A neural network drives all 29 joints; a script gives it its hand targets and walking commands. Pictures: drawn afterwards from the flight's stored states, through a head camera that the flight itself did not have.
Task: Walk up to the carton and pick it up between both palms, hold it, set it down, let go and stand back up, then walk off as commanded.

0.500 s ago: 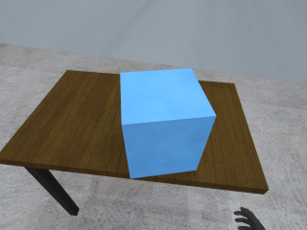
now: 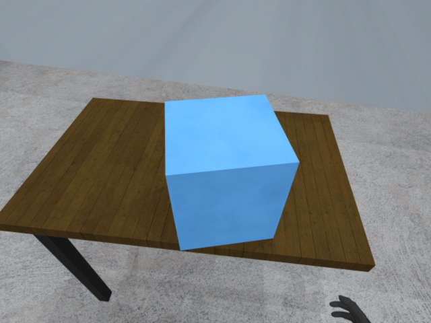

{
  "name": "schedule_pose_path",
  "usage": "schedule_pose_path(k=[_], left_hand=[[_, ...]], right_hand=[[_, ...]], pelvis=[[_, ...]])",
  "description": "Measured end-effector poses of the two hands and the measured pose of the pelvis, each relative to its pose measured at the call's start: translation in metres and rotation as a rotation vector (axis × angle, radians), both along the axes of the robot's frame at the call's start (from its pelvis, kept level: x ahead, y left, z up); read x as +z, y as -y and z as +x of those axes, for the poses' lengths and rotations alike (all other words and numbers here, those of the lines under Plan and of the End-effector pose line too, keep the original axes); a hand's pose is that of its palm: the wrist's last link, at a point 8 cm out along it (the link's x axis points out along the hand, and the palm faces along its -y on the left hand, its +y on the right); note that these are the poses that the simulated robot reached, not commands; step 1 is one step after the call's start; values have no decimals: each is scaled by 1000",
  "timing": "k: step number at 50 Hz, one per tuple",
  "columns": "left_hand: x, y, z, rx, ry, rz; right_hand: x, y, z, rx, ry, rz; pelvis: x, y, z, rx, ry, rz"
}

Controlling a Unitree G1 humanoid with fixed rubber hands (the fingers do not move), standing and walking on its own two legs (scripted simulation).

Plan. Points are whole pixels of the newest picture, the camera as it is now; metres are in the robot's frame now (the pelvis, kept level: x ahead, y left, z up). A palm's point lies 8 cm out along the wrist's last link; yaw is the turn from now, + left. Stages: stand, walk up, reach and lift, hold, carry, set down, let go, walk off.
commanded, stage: stand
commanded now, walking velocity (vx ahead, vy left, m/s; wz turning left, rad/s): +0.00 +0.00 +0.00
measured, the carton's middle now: (222, 173) +0.40 -0.01 +0.05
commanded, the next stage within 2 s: none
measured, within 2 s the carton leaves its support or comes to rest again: neither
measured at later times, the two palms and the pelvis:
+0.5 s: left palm out of the picture +0.07 +0.26 -0.12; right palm out of the picture +0.12 -0.28 -0.09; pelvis +0.00 +0.00 +0.00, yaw +0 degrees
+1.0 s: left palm out of the picture +0.07 +0.26 -0.12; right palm out of the picture +0.12 -0.28 -0.10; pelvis +0.00 +0.00 +0.00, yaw +0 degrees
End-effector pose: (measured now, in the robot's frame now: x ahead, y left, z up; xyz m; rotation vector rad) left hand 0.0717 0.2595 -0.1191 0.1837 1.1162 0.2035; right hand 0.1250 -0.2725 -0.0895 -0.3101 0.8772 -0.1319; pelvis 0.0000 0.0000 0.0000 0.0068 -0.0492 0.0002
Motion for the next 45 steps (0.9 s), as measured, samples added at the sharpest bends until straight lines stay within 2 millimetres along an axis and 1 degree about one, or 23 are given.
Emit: schedule_pose_path(k=[24,45], left_hand=[[1,1,-2,3,-15,3],[1,3,-4,3,-32,1]], right_hand=[[-5,3,-8,-10,-42,2],[-6,5,-7,-11,-53,6]], pelvis=[[2,2,1,0,-8,2],[3,4,3,0,-16,5]])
